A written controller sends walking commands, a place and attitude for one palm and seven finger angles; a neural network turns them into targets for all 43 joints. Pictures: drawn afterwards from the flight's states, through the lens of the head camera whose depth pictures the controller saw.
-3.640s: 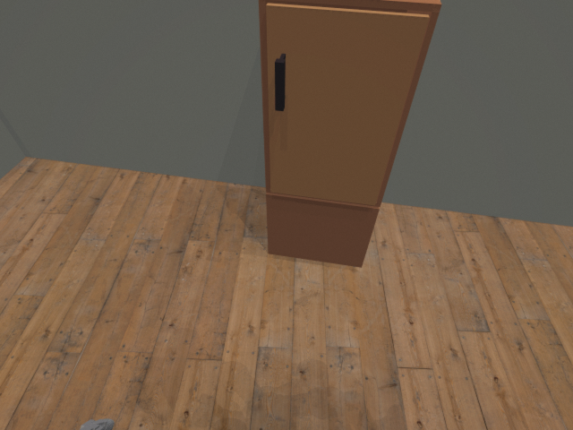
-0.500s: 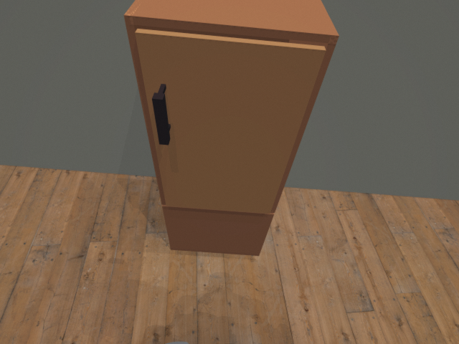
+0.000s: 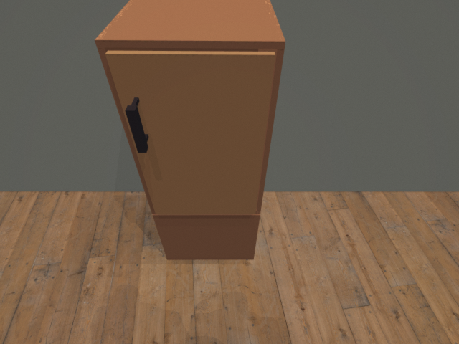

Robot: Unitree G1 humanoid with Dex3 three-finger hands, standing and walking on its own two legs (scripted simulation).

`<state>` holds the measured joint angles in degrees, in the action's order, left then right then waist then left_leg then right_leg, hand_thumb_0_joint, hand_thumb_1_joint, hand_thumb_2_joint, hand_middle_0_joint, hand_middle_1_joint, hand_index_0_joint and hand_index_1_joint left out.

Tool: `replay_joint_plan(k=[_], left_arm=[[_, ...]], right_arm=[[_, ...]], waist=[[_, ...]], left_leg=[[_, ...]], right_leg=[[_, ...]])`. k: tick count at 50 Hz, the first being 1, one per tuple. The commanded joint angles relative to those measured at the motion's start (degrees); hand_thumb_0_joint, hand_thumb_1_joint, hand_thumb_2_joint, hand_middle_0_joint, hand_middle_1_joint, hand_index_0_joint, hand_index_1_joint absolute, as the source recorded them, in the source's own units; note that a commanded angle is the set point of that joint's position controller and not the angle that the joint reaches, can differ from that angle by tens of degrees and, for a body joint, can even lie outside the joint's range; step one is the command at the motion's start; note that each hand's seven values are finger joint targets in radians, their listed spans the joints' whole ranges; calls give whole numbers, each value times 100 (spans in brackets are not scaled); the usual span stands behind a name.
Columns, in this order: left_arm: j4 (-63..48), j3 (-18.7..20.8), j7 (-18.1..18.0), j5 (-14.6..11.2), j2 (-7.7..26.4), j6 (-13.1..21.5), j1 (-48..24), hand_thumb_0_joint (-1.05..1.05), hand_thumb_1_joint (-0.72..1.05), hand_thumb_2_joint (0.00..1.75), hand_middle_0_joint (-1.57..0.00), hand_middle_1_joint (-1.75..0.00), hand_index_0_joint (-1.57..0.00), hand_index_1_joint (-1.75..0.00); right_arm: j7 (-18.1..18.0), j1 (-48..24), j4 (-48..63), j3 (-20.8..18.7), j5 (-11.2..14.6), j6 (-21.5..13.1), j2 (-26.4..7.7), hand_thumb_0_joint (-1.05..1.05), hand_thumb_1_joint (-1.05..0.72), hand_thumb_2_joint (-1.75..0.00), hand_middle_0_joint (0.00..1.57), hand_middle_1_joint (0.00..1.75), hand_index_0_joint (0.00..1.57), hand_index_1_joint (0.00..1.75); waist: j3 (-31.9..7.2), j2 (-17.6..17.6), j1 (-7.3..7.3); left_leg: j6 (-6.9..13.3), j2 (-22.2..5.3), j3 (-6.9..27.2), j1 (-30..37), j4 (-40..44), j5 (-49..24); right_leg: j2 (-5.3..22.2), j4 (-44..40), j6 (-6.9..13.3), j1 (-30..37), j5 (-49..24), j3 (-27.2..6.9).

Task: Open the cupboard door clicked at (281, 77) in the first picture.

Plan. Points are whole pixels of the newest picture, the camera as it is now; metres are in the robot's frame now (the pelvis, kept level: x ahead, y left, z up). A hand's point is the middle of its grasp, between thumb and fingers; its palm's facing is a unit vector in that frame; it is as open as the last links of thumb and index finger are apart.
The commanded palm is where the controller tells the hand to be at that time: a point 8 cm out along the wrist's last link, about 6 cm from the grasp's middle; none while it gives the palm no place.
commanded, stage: come to a stop and stand still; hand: left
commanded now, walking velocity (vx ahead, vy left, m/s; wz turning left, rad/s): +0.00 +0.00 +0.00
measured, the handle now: (139, 125) +0.60 +0.26 +0.06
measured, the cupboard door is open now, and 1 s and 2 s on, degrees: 0 0 0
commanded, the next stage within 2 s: look again from close up in 0.88 s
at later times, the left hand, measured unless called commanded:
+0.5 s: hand out of the picture +0.01 +0.17 -0.18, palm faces +0.03 -0.99 -0.15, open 7.3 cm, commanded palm none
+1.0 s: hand out of the picture +0.02 +0.18 -0.18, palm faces +0.02 -0.99 -0.17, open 7.3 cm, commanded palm none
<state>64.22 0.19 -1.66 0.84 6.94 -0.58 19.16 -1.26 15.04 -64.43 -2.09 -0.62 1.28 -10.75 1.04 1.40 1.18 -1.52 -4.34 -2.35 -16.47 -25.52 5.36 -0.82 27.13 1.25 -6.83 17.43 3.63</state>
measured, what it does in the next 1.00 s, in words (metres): stands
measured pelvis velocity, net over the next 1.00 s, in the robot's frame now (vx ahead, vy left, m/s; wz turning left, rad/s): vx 0.04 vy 0.02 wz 0.00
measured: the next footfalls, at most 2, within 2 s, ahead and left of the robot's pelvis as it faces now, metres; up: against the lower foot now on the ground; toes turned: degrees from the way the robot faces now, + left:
none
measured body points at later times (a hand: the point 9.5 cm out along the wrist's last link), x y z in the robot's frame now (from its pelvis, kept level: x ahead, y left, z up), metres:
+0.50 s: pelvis +0.03 +0.01 +0.00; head +0.04 +0.02 +0.45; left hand +0.01 +0.22 -0.16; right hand -0.01 -0.18 -0.16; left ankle +0.09 +0.14 -0.74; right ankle -0.03 -0.10 -0.74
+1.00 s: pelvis +0.04 +0.02 +0.00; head +0.05 +0.03 +0.45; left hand +0.02 +0.24 -0.16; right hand +0.06 -0.21 -0.15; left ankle +0.09 +0.14 -0.74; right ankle -0.03 -0.10 -0.74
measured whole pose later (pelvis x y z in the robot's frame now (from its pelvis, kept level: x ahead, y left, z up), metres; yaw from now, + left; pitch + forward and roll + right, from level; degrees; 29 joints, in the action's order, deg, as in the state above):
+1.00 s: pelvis +0.04 +0.02 +0.00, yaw +0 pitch -2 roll +0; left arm 64.9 -0.3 -2.6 1.2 8.0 0.7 18.4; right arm -1.8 13.3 -65.2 -0.4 -0.3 -0.4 -9.1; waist 2.2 -1.1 -0.2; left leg 0.1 -1.9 -3.7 -13.7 -24.6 9.2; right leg 1.8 21.6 -1.2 -2.1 17.9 2.8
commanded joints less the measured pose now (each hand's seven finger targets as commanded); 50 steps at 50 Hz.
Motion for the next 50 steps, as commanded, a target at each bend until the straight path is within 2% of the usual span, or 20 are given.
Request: replay_joint_plan(k=[1,4,8,13,19,32,40,48,49,50], left_arm=[[-219,158,-34,-30,732,62,3,0,90,90,-20,-30,-20,-30],[-173,156,-33,-38,673,56,22,0,90,90,-20,-30,-20,-30],[-120,157,-35,-56,564,57,129,0,90,90,-20,-30,-20,-30],[-55,138,-46,-71,442,71,272,0,90,90,-20,-30,-20,-30],[-38,144,-70,-52,357,82,377,0,90,90,-20,-30,-20,-30],[-12,104,-91,-17,424,113,483,0,90,90,-20,-30,-20,-30],[-3,91,-77,-13,542,112,450,0,90,90,-20,-30,-20,-30],[-5,77,-76,-9,633,125,415,0,90,90,-20,-30,-20,-30],[-34,-15,-274,130,702,322,593,0,90,90,-20,-30,-20,-30],[-345,63,-242,84,939,344,217,0,90,90,-20,-30,-20,-30]], right_arm=[[-9,289,43,38,-32,-36,-142,0,-90,-90,20,30,20,30],[-29,539,-52,69,-45,-39,-76,0,-90,-90,20,30,20,30],[-58,694,-115,76,-40,-76,-16,0,-90,-90,20,30,20,30],[-101,819,-165,78,-21,-144,27,0,-90,-90,20,30,20,30],[-118,825,-184,54,-3,-195,36,0,-90,-90,20,30,20,30],[-102,432,-99,55,16,-219,-118,0,-90,-90,20,30,20,30],[-95,234,-14,80,19,-227,-252,0,-90,-90,20,30,20,30],[-84,137,19,75,23,-226,-353,0,-90,-90,20,30,20,30],[21,-231,461,112,29,-324,-537,0,-90,-90,20,30,20,30],[69,194,565,103,6,-266,-272,0,-90,-90,20,30,20,30]], waist=[[908,-279,4],[939,-156,14],[813,-105,-54],[514,-4,-109],[321,0,-123],[332,-194,-110],[303,-38,-124],[328,-186,-138],[612,-33,-233],[336,-68,144]], left_leg=[[78,-89,158,513,112,725],[86,-97,194,410,144,750],[98,-121,259,312,237,706],[140,-183,337,320,335,351],[204,-252,370,450,379,11],[263,-243,357,854,456,-376],[250,-215,364,919,520,-400],[258,-223,379,984,534,-468],[159,-202,240,488,-744,-1010],[230,-133,283,371,-522,225]], right_leg=[[846,-1524,157,-1685,1304,-914],[796,-1446,173,-1580,1252,-854],[714,-1288,161,-1287,955,-741],[625,-1051,121,-818,197,-595],[579,-836,56,-573,-439,-421],[675,-909,-59,-596,-711,-396],[708,-994,-79,-472,-744,-401],[740,-1078,-93,-434,-804,-396],[916,-1102,-102,-800,-2424,-821],[973,-817,55,-681,-1495,-627]])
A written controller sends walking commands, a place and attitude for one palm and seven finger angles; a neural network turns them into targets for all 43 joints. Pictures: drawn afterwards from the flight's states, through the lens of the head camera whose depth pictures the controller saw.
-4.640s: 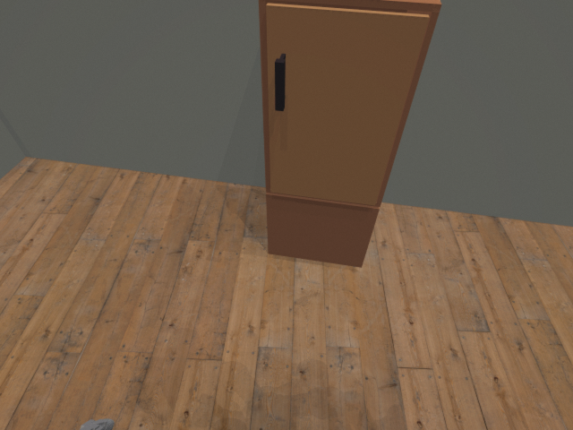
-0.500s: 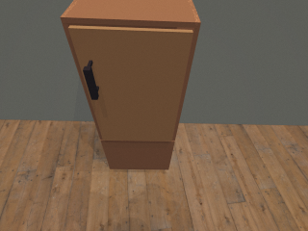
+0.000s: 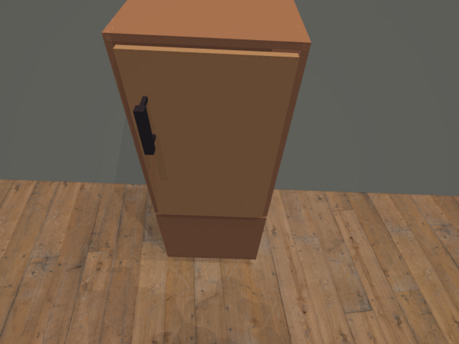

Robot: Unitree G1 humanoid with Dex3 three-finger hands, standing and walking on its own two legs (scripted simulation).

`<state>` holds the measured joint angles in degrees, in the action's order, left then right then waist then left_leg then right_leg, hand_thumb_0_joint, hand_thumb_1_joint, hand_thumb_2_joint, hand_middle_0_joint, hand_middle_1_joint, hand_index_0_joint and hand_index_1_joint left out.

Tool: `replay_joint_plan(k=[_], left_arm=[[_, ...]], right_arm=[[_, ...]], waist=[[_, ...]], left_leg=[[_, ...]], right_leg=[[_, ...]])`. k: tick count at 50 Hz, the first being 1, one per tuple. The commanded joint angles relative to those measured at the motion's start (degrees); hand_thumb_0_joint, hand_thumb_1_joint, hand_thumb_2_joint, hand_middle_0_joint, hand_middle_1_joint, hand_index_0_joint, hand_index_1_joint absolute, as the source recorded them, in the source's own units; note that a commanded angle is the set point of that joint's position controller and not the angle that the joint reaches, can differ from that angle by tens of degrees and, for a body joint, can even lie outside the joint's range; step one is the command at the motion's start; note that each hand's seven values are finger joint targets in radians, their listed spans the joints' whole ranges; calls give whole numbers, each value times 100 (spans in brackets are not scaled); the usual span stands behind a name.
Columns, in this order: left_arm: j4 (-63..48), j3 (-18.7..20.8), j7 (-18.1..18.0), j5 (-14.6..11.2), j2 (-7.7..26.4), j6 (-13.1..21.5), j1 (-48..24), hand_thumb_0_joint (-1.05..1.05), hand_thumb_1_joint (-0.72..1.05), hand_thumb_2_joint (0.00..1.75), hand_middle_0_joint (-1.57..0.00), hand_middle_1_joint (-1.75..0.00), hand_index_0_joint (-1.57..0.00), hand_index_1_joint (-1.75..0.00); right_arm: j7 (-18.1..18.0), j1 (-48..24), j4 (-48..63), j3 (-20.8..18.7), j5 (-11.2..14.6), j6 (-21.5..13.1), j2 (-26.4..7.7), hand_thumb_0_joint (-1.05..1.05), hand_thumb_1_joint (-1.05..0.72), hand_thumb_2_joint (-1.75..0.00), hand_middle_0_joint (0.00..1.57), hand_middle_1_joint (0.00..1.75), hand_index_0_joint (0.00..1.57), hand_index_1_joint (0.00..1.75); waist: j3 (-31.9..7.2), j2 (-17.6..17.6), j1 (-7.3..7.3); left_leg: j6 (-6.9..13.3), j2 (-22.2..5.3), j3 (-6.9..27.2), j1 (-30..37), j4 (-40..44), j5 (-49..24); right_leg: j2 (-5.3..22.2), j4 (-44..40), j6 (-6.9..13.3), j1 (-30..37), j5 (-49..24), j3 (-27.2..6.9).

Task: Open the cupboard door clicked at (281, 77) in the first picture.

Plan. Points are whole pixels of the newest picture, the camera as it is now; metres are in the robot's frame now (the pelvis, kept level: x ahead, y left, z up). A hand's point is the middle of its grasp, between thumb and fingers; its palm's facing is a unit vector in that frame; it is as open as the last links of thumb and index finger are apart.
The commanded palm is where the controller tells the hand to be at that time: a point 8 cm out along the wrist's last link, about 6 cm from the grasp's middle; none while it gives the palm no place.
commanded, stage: look again from close up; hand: left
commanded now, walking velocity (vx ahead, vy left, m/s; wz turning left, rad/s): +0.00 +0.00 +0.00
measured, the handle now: (147, 126) +0.56 +0.23 +0.05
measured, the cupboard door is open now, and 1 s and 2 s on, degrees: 0 0 0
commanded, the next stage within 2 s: raise the hand with hooked fingers in 0.50 s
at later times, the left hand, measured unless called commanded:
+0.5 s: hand out of the picture +0.02 +0.19 -0.18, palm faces -0.02 -0.97 -0.22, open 7.4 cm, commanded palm none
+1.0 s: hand (126, 334) +0.15 +0.18 -0.05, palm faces +0.04 -1.00 +0.00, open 8.4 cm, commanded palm +0.13 +0.25 -0.04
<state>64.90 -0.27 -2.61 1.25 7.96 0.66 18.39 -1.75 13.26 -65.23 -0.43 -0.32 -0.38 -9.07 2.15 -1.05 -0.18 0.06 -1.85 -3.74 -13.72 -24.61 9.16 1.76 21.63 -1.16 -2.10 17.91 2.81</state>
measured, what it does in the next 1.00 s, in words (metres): lowers itself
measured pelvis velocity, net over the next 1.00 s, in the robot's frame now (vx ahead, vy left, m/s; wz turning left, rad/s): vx -0.05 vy -0.03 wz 0.02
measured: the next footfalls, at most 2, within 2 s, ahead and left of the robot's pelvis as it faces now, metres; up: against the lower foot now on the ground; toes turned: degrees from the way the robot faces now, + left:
none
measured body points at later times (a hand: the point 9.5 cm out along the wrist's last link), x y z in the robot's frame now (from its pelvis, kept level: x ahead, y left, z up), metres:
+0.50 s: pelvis +0.00 +0.00 -0.01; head +0.01 +0.00 +0.44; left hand +0.02 +0.24 -0.16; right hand +0.02 -0.23 -0.17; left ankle +0.04 +0.12 -0.74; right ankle -0.07 -0.13 -0.74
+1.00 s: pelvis -0.05 -0.03 -0.08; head -0.02 -0.02 +0.36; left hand +0.14 +0.23 -0.05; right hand +0.19 -0.28 -0.11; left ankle +0.04 +0.12 -0.74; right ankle -0.07 -0.13 -0.74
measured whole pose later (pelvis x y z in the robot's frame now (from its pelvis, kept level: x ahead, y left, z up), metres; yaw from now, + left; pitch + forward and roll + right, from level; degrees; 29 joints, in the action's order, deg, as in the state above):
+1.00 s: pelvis -0.05 -0.03 -0.08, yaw +1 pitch +10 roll -1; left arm 10.0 12.2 21.7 -17.4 12.1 26.2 20.9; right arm -2.8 7.2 -30.7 -4.3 1.9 -13.3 -15.0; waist -7.6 -0.2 -1.2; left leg -1.6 -4.2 0.2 -50.5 -61.0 20.6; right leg 0.8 64.2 1.7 -39.6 34.8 4.9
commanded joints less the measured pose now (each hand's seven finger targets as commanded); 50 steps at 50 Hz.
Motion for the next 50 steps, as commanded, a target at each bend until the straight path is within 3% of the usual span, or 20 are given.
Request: replay_joint_plan(k=[1,3,7,12,13,29,30,31,32,33,34,35,36,37,38,40,42,44,47,50], left_arm=[[-530,79,-109,5,742,205,79,0,90,90,-20,-30,-20,-30],[-638,103,-63,-14,734,180,200,0,90,90,-20,-30,-20,-30],[-622,81,-29,-39,633,85,315,0,90,90,-20,-30,-20,-30],[-657,90,-8,-38,736,36,223,0,90,90,-20,-30,-20,-30],[-660,98,-4,-32,754,37,209,0,90,90,-20,-30,-20,-30],[-522,109,26,-37,848,30,262,0,90,90,-20,-30,-20,-30],[-448,81,-172,47,791,135,589,0,90,90,-20,-30,-20,-30],[-9606,1126,-245,-1057,2417,1390,-3603,0,88,89,-20,-32,-20,-32],[-8202,1043,-501,-619,1961,1150,-739,0,85,88,-20,-33,-20,-33],[-7366,326,-646,-745,736,394,710,0,83,87,-21,-34,-21,-34],[-6960,37,-496,-1008,-59,284,869,0,81,86,-21,-36,-21,-36],[-7078,305,-383,-1020,299,522,217,0,78,85,-21,-37,-21,-37],[-6718,781,-242,-1007,674,859,218,0,76,84,-21,-39,-21,-39],[-6160,982,2,-1054,589,1260,750,0,74,83,-21,-40,-21,-40],[-5659,1086,323,-1038,533,1638,1274,0,71,82,-21,-42,-21,-42],[-5248,1159,1094,-1255,304,2570,1616,0,67,80,-22,-45,-22,-45],[-5403,1385,1965,-1531,579,3375,1364,0,62,78,-22,-48,-22,-48],[-5686,1747,2524,-1815,1031,3440,1177,0,57,76,-22,-51,-22,-51],[-6630,1945,2593,-2174,1332,2883,186,0,50,73,-23,-55,-23,-55],[-7546,1941,2236,-2092,1567,2845,-761,0,43,70,-23,-60,-23,-60]], right_arm=[[120,508,644,-63,-55,-60,-538,0,-90,-90,20,30,20,30],[129,544,764,-63,-74,-86,-643,0,-90,-90,20,30,20,30],[89,461,918,-69,-62,-69,-718,0,-90,-90,20,30,20,30],[93,389,867,-59,-61,-51,-715,0,-90,-90,20,30,20,30],[90,409,825,-49,-64,-70,-674,0,-90,-90,20,30,20,30],[50,290,532,-36,-25,-103,-673,0,-90,-90,20,30,20,30],[74,-131,917,-67,-6,-118,-812,0,-90,-90,20,30,20,30],[-162,191,2679,-314,198,-1000,-1654,0,-90,-90,20,30,20,30],[-373,-174,2401,-94,196,-1550,-1082,0,-90,-90,20,30,20,30],[-368,-292,2311,-153,354,-1727,-858,0,-90,-90,20,30,20,30],[-323,-65,2267,-218,407,-1743,-815,0,-90,-90,20,30,20,30],[-317,-238,2560,-316,328,-1748,-997,0,-90,-90,20,30,20,30],[-327,-227,2642,-404,228,-1713,-1147,0,-90,-90,20,30,20,30],[-320,-252,2782,-429,131,-1678,-1114,0,-90,-90,20,30,20,30],[-239,-311,2929,-475,128,-1650,-1114,0,-90,-90,20,30,20,30],[-95,-594,3171,-576,11,-1616,-1077,0,-90,-90,20,30,20,30],[21,-808,3492,-627,54,-1635,-1115,0,-90,-90,20,30,20,30],[53,-883,3952,-639,154,-1635,-1176,0,-90,-90,20,30,20,30],[-120,-899,4459,-541,281,-1549,-1180,0,-90,-90,20,30,20,30],[-293,-474,4333,-443,208,-1528,-1103,0,-90,-90,20,30,20,30]], waist=[[196,199,271],[-220,732,171],[-31,114,69],[240,-23,44],[209,209,31],[10,122,-18],[440,-163,-135],[-2699,1148,598],[-2724,1915,-78],[-2044,1706,150],[-991,1052,218],[-232,471,301],[-209,-233,374],[-221,-724,225],[-276,-590,13],[-859,-1234,-257],[-1270,-665,-350],[-1705,189,-438],[-1803,200,-289],[-1680,324,42]], left_leg=[[105,-376,444,-80,-548,57],[208,-418,528,-9,-499,-467],[315,-478,641,-191,-361,-363],[278,-411,560,-184,-180,-44],[281,-402,562,-167,-129,-176],[221,-448,366,240,-68,-622],[86,-493,369,-101,-1245,-1063],[204,121,234,1637,-486,-1739],[236,-221,416,2397,-190,-2368],[135,-143,486,1673,-63,-1807],[119,-113,496,1041,-141,-1357],[100,-42,549,212,-418,-447],[103,70,466,-330,-764,53],[101,114,433,-723,-1108,27],[51,159,375,-961,-1414,-233],[-14,166,297,-1785,-2135,-175],[-44,214,248,-2359,-2694,143],[3,250,123,-2382,-2974,327],[86,242,137,-2543,-3045,1274],[178,75,313,-2505,-3283,1282]], right_leg=[[489,-119,365,-1195,-523,-451],[322,268,396,-970,-411,-287],[217,375,351,-1090,-67,-225],[260,316,317,-1261,25,-285],[267,356,314,-1177,-87,-265],[381,140,252,-1087,-781,-387],[636,-224,165,-1430,-2694,-939],[131,621,321,-1010,-2912,-46],[-123,1326,372,-1315,-1716,118],[-190,1564,225,-1894,-553,384],[-156,1447,192,-2165,-274,390],[-166,1050,163,-2475,-200,437],[-191,887,147,-2760,-206,452],[-247,1098,141,-3044,-193,487],[-264,1435,173,-3118,-479,500],[-295,2331,159,-3586,-698,394],[-203,2823,194,-3825,-593,111],[-121,2897,248,-3764,-249,-212],[-114,2447,150,-4053,1520,-541],[-175,2358,124,-4375,1662,-726]])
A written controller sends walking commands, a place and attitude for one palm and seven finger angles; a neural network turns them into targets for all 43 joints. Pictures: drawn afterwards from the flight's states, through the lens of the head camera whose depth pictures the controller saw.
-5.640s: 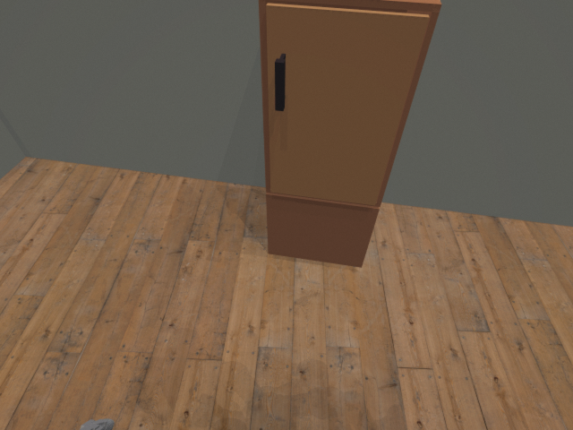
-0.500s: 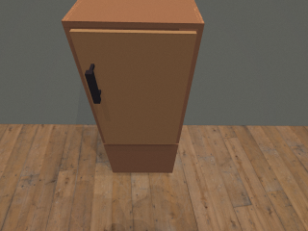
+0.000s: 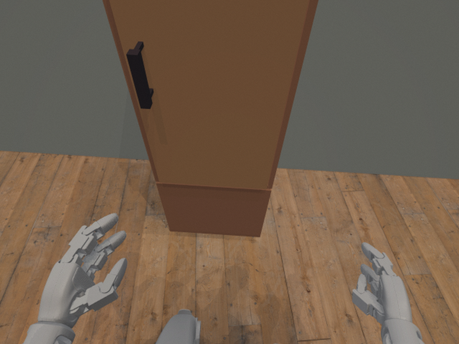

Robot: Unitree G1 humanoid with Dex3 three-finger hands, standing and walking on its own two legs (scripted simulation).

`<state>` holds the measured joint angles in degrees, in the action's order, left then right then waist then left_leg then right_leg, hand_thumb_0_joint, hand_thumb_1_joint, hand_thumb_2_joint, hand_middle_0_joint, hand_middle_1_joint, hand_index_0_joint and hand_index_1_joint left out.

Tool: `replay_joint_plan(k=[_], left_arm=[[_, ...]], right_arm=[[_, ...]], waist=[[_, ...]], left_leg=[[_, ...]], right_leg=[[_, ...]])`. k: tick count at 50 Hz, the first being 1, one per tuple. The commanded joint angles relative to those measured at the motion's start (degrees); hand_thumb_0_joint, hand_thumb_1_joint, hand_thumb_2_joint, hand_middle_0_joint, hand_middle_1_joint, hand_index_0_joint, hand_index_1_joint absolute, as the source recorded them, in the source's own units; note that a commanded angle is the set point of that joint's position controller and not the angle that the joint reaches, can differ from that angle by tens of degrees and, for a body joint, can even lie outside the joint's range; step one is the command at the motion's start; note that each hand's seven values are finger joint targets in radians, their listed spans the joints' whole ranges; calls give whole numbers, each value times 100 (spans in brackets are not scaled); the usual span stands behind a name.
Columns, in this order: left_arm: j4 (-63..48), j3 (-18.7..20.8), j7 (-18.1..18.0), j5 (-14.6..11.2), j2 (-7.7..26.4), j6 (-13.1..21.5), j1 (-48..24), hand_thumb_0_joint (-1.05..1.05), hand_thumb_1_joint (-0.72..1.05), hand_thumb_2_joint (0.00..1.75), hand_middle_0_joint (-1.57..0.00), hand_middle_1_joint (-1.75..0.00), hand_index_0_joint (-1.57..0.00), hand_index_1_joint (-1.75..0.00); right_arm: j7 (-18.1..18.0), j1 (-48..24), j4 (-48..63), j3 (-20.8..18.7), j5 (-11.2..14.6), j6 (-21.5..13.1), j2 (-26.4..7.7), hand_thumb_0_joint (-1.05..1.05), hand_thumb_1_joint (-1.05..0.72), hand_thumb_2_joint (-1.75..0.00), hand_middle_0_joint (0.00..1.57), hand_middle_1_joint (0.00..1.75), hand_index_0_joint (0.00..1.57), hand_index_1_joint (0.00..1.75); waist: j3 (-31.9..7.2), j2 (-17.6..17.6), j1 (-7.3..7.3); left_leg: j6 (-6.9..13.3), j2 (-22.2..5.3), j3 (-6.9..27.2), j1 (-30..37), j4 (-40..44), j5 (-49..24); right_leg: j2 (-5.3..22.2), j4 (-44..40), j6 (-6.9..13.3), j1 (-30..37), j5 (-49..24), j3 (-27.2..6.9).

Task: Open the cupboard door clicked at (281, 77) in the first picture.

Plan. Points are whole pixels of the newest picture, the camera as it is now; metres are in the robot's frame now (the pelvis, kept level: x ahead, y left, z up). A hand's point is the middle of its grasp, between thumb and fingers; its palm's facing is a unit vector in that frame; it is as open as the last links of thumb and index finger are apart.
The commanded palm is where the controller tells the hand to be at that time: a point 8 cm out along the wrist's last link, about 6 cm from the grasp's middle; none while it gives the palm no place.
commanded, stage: raise the hand with hooked fingers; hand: left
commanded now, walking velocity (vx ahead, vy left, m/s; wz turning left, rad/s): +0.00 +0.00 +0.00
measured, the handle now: (143, 75) +0.61 +0.25 +0.14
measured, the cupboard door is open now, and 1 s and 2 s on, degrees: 0 0 0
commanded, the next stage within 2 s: move the hooked fingers beside the handle in 1.70 s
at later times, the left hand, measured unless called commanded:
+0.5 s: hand (78, 240) +0.25 +0.25 +0.08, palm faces +0.04 -1.00 -0.06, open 11.4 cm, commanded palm +0.22 +0.30 +0.09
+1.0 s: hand (38, 205) +0.27 +0.31 +0.13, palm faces +0.05 -1.00 -0.04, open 13.8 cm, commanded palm +0.25 +0.35 +0.14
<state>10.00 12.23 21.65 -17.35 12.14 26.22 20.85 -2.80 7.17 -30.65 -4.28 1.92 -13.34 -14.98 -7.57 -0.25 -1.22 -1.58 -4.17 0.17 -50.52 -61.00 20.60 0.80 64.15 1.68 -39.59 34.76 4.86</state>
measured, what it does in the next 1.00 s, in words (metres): stands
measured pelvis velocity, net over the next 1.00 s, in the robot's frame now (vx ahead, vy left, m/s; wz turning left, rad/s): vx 0.00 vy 0.05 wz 0.01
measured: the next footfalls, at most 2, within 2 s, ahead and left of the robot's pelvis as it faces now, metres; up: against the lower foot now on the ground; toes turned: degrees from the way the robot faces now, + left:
none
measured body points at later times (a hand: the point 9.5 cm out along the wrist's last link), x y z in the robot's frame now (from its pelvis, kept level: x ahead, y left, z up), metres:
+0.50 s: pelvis +0.00 +0.02 +0.02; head +0.05 +0.03 +0.47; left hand +0.24 +0.31 +0.09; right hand +0.13 -0.24 -0.07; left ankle +0.09 +0.14 -0.66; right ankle -0.02 -0.10 -0.66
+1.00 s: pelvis +0.00 +0.05 +0.04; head +0.02 +0.06 +0.49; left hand +0.26 +0.36 +0.13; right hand +0.19 -0.18 -0.02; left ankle +0.09 +0.14 -0.66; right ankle -0.02 -0.10 -0.66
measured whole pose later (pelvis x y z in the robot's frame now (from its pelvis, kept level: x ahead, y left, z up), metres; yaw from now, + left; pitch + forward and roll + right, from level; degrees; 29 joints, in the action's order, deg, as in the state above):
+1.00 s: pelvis +0.00 +0.05 +0.04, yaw +0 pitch +5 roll -4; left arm 12.6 20.4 22.4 -18.7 22.3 9.9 2.9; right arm -5.6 13.0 -32.0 3.9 2.8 -12.1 -13.5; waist -3.0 1.6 -0.8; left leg 1.7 -2.9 -0.6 -36.7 -47.4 15.5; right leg 1.2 44.7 -1.7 -23.7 25.3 4.8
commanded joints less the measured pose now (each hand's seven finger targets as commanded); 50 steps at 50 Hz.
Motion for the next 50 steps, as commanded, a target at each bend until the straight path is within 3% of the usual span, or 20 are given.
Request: replay_joint_plan(k=[1,2,3,6,10,12,13,15,17,18,21,22,25,26,34,36,40,42,45,50], left_arm=[[-2303,609,-280,-165,1160,354,-1285,0,41,69,-24,-62,-24,-62],[-2514,559,-340,-108,1199,427,-1495,0,39,68,-24,-63,-24,-63],[-2543,524,-376,-76,1229,437,-1612,0,36,67,-24,-64,-24,-64],[-2250,333,-257,-39,1145,271,-1377,0,29,64,-24,-69,-24,-69],[-1595,700,-72,-136,1383,-400,-879,0,20,60,-25,-75,-25,-75],[-1564,945,-77,-251,1508,-642,-758,0,15,58,-25,-78,-25,-78],[-1309,1173,-105,-309,1587,-741,-610,0,13,57,-25,-80,-25,-80],[-1411,1245,-167,-384,1540,-710,-600,0,8,55,-26,-82,-26,-82],[-1448,1183,-234,-402,1471,-568,-757,0,4,53,-26,-86,-26,-86],[-1375,1230,-232,-427,1515,-509,-805,0,1,52,-26,-87,-26,-87],[-1278,1097,-172,-376,1504,-324,-1031,0,-6,49,-27,-92,-27,-92],[-1328,1008,-141,-374,1462,-285,-1098,0,-8,48,-27,-93,-27,-93],[-1356,1053,-69,-387,1624,-302,-1356,0,-15,45,-27,-98,-27,-98],[-1411,1047,-66,-372,1654,-319,-1375,0,-17,44,-28,-99,-28,-99],[-1521,1252,-167,-352,1921,-644,-1785,0,-36,36,-29,-111,-29,-111],[-1335,1193,-152,-322,1877,-792,-1879,0,-41,34,-29,-114,-29,-114],[-1353,1189,-85,-290,1966,-986,-2267,0,-50,30,-30,-120,-30,-120],[-1320,1177,-53,-260,1994,-1084,-2450,0,-50,30,-30,-120,-30,-120],[-999,1279,24,-282,2125,-1247,-2773,0,-50,30,-30,-120,-30,-120],[-836,1409,166,-284,2350,-1348,-3244,0,-50,30,-30,-120,-30,-120]], right_arm=[[-234,201,833,-14,-35,-249,-502,0,-90,-90,20,30,20,30],[-279,272,757,10,-57,-288,-497,0,-90,-90,20,30,20,30],[-315,326,682,37,-72,-296,-524,0,-90,-90,20,30,20,30],[-356,356,504,101,-45,-370,-553,0,-90,-90,20,30,20,30],[-354,284,472,123,6,-330,-566,0,-90,-90,20,30,20,30],[-341,237,500,132,13,-276,-550,0,-90,-90,20,30,20,30],[-339,194,475,126,4,-243,-528,0,-90,-90,20,30,20,30],[-314,221,495,127,-1,-213,-523,0,-90,-90,20,30,20,30],[-287,276,477,125,-9,-221,-542,0,-90,-90,20,30,20,30],[-283,283,466,132,-14,-237,-556,0,-90,-90,20,30,20,30],[-271,451,421,125,-3,-285,-655,0,-90,-90,20,30,20,30],[-272,459,417,125,9,-319,-676,0,-90,-90,20,30,20,30],[-293,519,441,129,36,-344,-759,0,-90,-90,20,30,20,30],[-300,527,445,135,44,-358,-769,0,-90,-90,20,30,20,30],[-300,508,544,216,77,-314,-799,0,-90,-90,20,30,20,30],[-301,492,568,242,86,-274,-800,0,-90,-90,20,30,20,30],[-311,465,623,281,99,-238,-815,0,-90,-90,20,30,20,30],[-321,448,627,309,96,-216,-812,0,-90,-90,20,30,20,30],[-356,419,637,352,103,-154,-831,0,-90,-90,20,30,20,30],[-407,392,619,399,113,-133,-836,0,-90,-90,20,30,20,30]], waist=[[-694,396,225],[-783,528,291],[-776,383,368],[-752,751,380],[-889,447,151],[-1000,464,28],[-969,204,-57],[-991,150,-64],[-882,46,20],[-810,70,-22],[-766,67,111],[-769,262,123],[-857,271,128],[-903,435,119],[-838,793,66],[-652,724,111],[-737,839,121],[-707,901,137],[-525,711,149],[-650,791,130]], left_leg=[[358,277,-40,1185,318,98],[376,237,1,1281,276,-24],[378,203,68,1257,249,-47],[378,194,133,1465,349,-250],[378,238,133,1569,620,-569],[363,255,116,1714,801,-711],[352,261,139,1669,846,-783],[333,276,108,1748,954,-844],[334,275,107,1830,1052,-772],[333,282,110,1818,1061,-768],[342,286,98,1933,1184,-622],[349,284,94,2065,1232,-600],[353,283,117,2240,1383,-478],[350,271,126,2380,1456,-481],[297,261,243,2840,1895,-424],[279,243,282,2867,2010,-286],[258,230,368,3164,2194,-276],[241,219,412,3247,2286,-182],[243,243,431,3184,2416,81],[242,255,437,3463,2531,-29]], right_leg=[[-98,-1868,-147,-665,-106,-938],[-132,-1791,-126,-682,-327,-888],[-192,-1706,-126,-717,-428,-806],[-221,-1667,-103,-692,-883,-651],[-175,-1873,-163,-171,-1294,-639],[-144,-1956,-184,88,-1462,-588],[-162,-1965,-196,231,-1562,-567],[-129,-2005,-242,293,-1728,-525],[-166,-2036,-254,166,-1612,-440],[-188,-2042,-230,175,-1568,-449],[-211,-2078,-214,44,-1330,-350],[-219,-2086,-198,-7,-1311,-325],[-249,-2125,-169,42,-1167,-249],[-260,-2114,-152,50,-1215,-196],[-323,-2250,-86,313,-1397,-25],[-339,-2319,-97,293,-1371,14],[-365,-2425,-72,449,-1451,43],[-362,-2467,-75,460,-1436,65],[-374,-2606,-83,511,-1311,58],[-375,-2753,-59,678,-1393,32]])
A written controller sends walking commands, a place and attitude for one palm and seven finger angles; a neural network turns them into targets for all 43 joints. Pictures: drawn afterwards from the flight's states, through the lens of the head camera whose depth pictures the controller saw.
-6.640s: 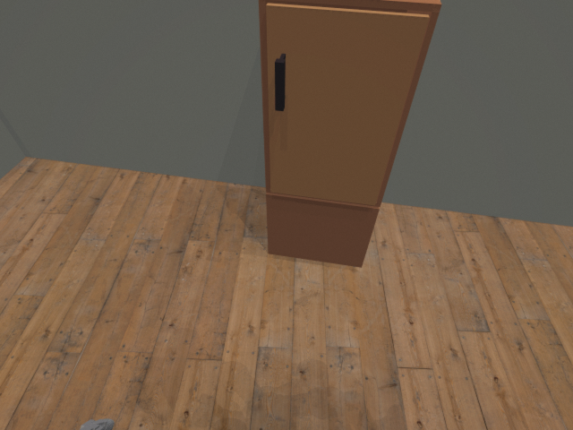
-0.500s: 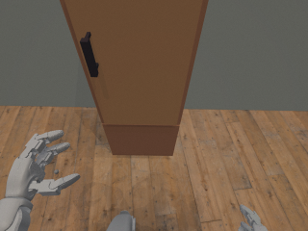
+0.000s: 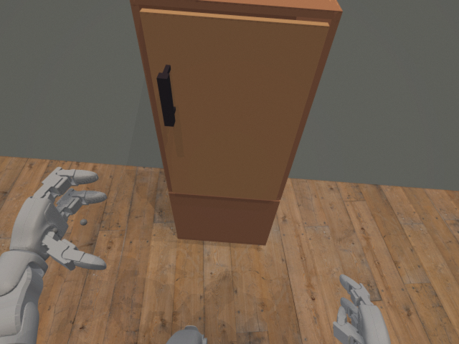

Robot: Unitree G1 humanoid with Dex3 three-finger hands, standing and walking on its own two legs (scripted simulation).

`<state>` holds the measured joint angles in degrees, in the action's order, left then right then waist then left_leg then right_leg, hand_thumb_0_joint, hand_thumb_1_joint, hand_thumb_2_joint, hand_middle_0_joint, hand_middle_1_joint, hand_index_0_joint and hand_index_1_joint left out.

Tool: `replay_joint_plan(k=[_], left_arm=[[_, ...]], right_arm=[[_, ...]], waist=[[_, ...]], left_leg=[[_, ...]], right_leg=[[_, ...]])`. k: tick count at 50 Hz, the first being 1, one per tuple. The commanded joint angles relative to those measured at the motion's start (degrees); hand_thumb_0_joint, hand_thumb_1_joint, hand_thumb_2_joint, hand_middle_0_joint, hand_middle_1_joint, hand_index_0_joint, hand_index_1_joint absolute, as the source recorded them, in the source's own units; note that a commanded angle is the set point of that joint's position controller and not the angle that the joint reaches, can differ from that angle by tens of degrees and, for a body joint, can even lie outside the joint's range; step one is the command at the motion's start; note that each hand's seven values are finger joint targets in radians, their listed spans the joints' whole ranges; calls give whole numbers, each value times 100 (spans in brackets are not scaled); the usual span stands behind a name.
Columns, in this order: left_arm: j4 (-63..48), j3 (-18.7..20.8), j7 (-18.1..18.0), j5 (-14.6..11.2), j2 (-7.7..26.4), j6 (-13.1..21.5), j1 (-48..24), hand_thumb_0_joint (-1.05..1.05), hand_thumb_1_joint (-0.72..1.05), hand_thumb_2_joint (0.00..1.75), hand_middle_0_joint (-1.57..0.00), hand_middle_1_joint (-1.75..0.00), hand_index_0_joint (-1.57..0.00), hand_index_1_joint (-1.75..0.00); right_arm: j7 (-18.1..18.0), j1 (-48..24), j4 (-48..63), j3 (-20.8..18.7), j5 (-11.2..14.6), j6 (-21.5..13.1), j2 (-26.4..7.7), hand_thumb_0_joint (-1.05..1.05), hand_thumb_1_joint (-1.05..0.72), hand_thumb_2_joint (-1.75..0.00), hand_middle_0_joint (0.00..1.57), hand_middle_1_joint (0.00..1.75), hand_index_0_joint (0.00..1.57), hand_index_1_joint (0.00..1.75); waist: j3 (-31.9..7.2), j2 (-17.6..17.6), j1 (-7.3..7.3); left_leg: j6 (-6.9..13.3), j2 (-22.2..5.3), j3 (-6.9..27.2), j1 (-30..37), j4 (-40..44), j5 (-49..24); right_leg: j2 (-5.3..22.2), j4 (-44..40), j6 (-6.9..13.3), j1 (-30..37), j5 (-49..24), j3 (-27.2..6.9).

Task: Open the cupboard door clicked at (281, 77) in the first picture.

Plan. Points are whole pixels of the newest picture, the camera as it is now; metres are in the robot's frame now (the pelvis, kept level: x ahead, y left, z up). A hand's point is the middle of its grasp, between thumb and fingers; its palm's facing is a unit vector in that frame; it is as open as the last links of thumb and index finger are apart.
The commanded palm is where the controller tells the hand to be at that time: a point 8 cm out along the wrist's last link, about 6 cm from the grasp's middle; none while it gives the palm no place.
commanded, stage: raise the hand with hooked fingers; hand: left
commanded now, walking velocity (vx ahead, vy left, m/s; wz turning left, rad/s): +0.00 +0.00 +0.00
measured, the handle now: (168, 96) +0.61 +0.20 +0.09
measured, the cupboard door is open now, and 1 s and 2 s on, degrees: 0 0 0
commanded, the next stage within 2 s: move the hooked fingers beside the handle in 0.70 s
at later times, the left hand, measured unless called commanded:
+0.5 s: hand (88, 204) +0.29 +0.25 +0.10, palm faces +0.03 -1.00 -0.03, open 13.9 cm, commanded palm +0.26 +0.30 +0.11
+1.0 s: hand (96, 193) +0.31 +0.25 +0.11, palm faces +0.04 -1.00 -0.01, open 13.9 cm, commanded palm +0.30 +0.30 +0.11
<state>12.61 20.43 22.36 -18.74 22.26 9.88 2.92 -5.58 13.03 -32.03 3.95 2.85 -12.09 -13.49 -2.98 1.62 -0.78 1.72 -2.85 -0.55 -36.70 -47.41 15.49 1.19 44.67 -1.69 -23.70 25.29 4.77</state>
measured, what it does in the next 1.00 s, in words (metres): stands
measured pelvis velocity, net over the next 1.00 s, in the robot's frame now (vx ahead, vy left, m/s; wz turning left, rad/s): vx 0.00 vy -0.03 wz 0.00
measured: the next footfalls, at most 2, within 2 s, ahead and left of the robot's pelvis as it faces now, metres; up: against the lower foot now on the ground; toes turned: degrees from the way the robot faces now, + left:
none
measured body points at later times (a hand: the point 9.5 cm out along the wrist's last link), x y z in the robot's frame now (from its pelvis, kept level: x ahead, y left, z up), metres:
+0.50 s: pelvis +0.00 -0.02 +0.01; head +0.02 -0.01 +0.46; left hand +0.28 +0.30 +0.11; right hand +0.15 -0.27 -0.06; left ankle +0.09 +0.10 -0.70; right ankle -0.03 -0.14 -0.70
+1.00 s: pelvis +0.00 -0.03 +0.01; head +0.02 -0.03 +0.45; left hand +0.30 +0.30 +0.11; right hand +0.16 -0.28 -0.07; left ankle +0.09 +0.10 -0.70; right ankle -0.03 -0.14 -0.70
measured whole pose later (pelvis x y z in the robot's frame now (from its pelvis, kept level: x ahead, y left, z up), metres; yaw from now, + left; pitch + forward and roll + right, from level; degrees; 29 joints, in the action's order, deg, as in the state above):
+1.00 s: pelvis +0.00 -0.03 +0.01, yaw +0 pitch +4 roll -2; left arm 28.2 24.4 27.8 -19.4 25.1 10.4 -9.6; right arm -6.4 14.9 -34.6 2.8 3.3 -11.1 -15.8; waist -2.5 2.2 -0.6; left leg -0.6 -4.1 0.1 -34.2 -44.2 14.3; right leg -0.3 43.6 0.4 -22.4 25.3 5.0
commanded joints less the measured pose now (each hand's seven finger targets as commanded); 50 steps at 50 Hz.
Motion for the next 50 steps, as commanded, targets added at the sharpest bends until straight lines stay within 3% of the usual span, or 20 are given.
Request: replay_joint_plan(k=[1,10,13,18,21,26,28,30,35,36,38,40,41,43,45,46,48,49,50], left_arm=[[-1091,573,120,-142,1344,283,-1538,0,-50,30,-30,-120,-30,-120],[-482,893,365,-204,1793,122,-2099,0,-50,30,-30,-120,-30,-120],[-230,728,479,-244,1572,76,-1821,0,-50,30,-30,-120,-30,-120],[-373,814,477,-281,1687,174,-1954,0,-50,30,-30,-120,-30,-120],[-482,999,378,-245,1829,305,-1915,0,-50,30,-30,-120,-30,-120],[-537,938,362,-230,1779,419,-1999,0,-50,30,-30,-120,-30,-120],[-464,926,414,-283,1761,402,-1959,0,-50,30,-30,-120,-30,-120],[-385,904,444,-274,1738,362,-1979,0,-50,30,-30,-120,-30,-120],[-225,889,515,-327,1701,297,-1966,0,-50,30,-30,-120,-30,-120],[-234,826,529,-322,1657,295,-2013,0,-50,30,-30,-120,-30,-120],[-259,881,516,-352,1699,333,-2018,0,-50,30,-30,-120,-30,-120],[-318,873,519,-336,1700,365,-2055,0,-50,30,-30,-120,-30,-120],[-337,842,514,-320,1684,373,-2192,0,-50,30,-30,-120,-30,-120],[-118,990,491,-328,1892,401,-2459,0,-50,30,-30,-120,-30,-120],[100,866,520,-270,1823,419,-2807,0,-50,30,-30,-120,-30,-120],[221,859,532,-251,1832,411,-2835,0,-50,30,-30,-120,-30,-120],[446,887,560,-244,1990,431,-3233,0,-50,30,-30,-120,-30,-120],[588,891,584,-192,2074,428,-3396,0,-50,30,-30,-120,-30,-120],[662,808,597,-163,2018,445,-3629,0,-50,30,-30,-120,-30,-120]], right_arm=[[-136,-206,748,-424,24,-266,-984,0,-90,-90,20,30,20,30],[-193,-128,667,-410,49,-279,-1032,0,-90,-90,20,30,20,30],[-164,-73,704,-435,51,-284,-1044,0,-90,-90,20,30,20,30],[-118,-34,703,-474,49,-272,-1068,0,-90,-90,20,30,20,30],[-104,-15,701,-503,35,-284,-1045,0,-90,-90,20,30,20,30],[-118,-21,665,-491,34,-298,-1023,0,-90,-90,20,30,20,30],[-125,6,665,-488,28,-301,-1024,0,-90,-90,20,30,20,30],[-123,-41,666,-483,43,-301,-1016,0,-90,-90,20,30,20,30],[-124,-44,680,-480,50,-288,-1016,0,-90,-90,20,30,20,30],[-122,-72,686,-472,58,-289,-1010,0,-90,-90,20,30,20,30],[-122,-41,679,-482,44,-289,-1013,0,-90,-90,20,30,20,30],[-107,-65,677,-478,48,-286,-1010,0,-90,-90,20,30,20,30],[-102,-60,673,-476,44,-281,-998,0,-90,-90,20,30,20,30],[-127,-4,585,-473,31,-239,-1033,0,-90,-90,20,30,20,30],[-142,0,539,-467,39,-207,-1034,0,-90,-90,20,30,20,30],[-142,8,534,-467,44,-195,-1029,0,-90,-90,20,30,20,30],[-171,51,477,-459,37,-155,-1055,0,-90,-90,20,30,20,30],[-183,35,456,-462,45,-142,-1073,0,-90,-90,20,30,20,30],[-178,65,433,-452,39,-123,-1055,0,-90,-90,20,30,20,30]], waist=[[-1088,666,92],[-1055,549,56],[-979,392,12],[-930,310,31],[-1111,480,14],[-1105,622,27],[-1045,384,29],[-974,508,35],[-998,263,33],[-950,379,35],[-1034,130,33],[-1151,325,14],[-1168,405,52],[-1058,184,86],[-1052,233,166],[-1058,338,135],[-1070,131,185],[-1112,350,203],[-1159,355,224]], left_leg=[[-95,121,516,2128,1200,509],[-65,180,409,2213,1306,274],[-38,219,347,2138,1264,146],[-22,223,284,2095,1205,57],[-16,221,233,2208,1162,-116],[-12,224,195,2217,1132,-157],[5,233,183,2134,1101,-191],[-6,238,175,2102,1103,-133],[14,249,133,2032,1007,-227],[3,247,132,2023,1007,-191],[24,250,132,2033,938,-314],[17,253,121,2086,919,-421],[20,258,112,2122,892,-437],[24,258,110,1974,822,-413],[19,255,115,1972,812,-354],[15,259,114,1950,799,-330],[32,258,119,1846,743,-275],[20,247,113,1860,723,-266],[22,254,134,1896,720,-275]], right_leg=[[-408,-824,281,-910,-442,38],[-398,-1113,280,-618,-564,-4],[-416,-1161,288,-554,-618,-21],[-413,-1174,271,-584,-634,-65],[-379,-1160,249,-572,-751,-108],[-376,-1158,250,-557,-784,-150],[-391,-1192,240,-504,-815,-177],[-371,-1194,229,-590,-788,-185],[-360,-1187,199,-597,-914,-236],[-355,-1186,202,-632,-872,-245],[-369,-1163,197,-550,-991,-277],[-347,-1110,197,-546,-1147,-285],[-345,-1094,191,-595,-1194,-288],[-361,-1102,180,-611,-1155,-338],[-332,-1077,174,-708,-1132,-345],[-329,-1073,183,-726,-1104,-356],[-330,-1083,173,-743,-995,-417],[-311,-1071,182,-792,-981,-448],[-315,-1040,194,-827,-996,-400]])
